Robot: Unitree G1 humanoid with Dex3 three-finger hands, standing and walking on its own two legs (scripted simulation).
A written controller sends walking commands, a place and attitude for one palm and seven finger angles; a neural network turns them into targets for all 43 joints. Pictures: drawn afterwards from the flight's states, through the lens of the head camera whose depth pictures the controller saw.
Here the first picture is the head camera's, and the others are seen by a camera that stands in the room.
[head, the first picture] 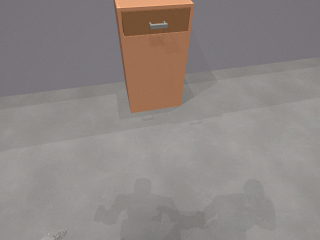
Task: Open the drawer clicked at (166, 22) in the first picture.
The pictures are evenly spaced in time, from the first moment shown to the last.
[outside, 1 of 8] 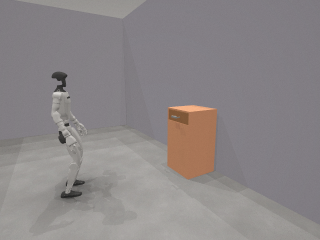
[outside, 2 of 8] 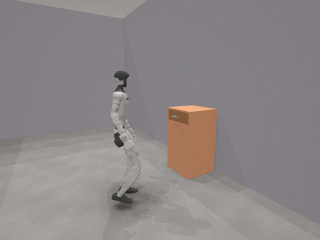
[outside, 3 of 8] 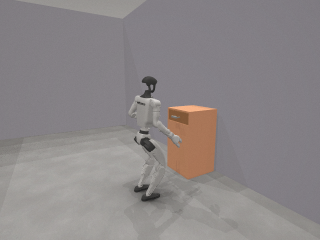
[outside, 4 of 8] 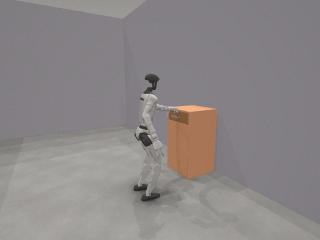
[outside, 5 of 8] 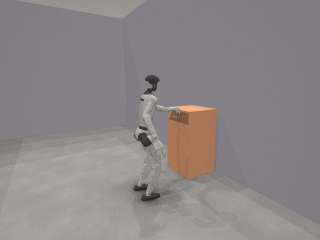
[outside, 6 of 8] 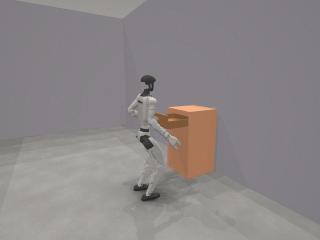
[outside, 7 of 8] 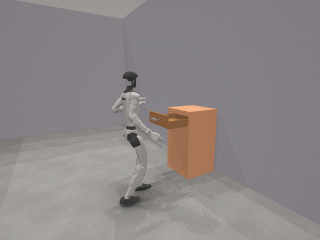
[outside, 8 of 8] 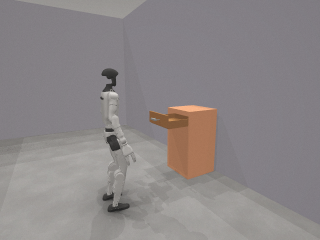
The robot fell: no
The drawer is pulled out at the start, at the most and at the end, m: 0.00 0.30 0.30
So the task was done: yes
